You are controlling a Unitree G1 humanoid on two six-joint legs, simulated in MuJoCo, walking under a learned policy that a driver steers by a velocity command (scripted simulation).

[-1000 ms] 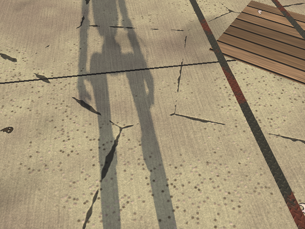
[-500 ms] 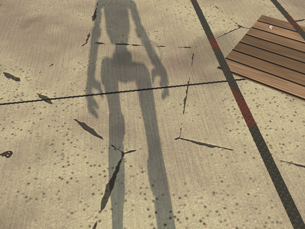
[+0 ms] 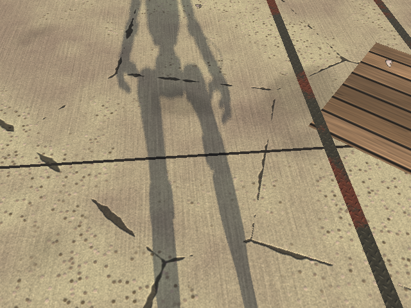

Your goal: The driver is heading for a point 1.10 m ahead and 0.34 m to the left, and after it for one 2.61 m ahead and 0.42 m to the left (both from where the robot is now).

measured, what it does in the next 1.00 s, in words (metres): walks ahead, turning left: right foot, then left foot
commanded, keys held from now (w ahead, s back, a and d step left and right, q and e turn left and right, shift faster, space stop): w+q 1.00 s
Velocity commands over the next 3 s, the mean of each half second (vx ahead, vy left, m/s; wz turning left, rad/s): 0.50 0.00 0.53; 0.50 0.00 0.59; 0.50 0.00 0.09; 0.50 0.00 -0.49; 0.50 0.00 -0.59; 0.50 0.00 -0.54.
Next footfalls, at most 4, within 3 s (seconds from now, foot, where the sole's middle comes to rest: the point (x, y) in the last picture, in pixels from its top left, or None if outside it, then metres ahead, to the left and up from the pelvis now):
0.24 right None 0.30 -0.15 -0.78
0.76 left None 0.48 0.20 -0.78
1.28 right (146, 222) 0.83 0.21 -0.78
1.78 left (65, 205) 0.91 0.52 -0.78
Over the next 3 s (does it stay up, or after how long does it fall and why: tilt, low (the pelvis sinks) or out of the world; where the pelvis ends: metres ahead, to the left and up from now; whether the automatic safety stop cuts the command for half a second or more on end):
stays up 1.46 0.46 0.00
